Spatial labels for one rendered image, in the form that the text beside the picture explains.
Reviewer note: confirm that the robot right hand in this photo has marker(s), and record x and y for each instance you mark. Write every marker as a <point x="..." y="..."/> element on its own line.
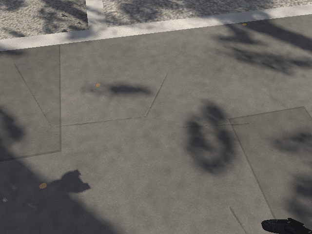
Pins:
<point x="285" y="226"/>

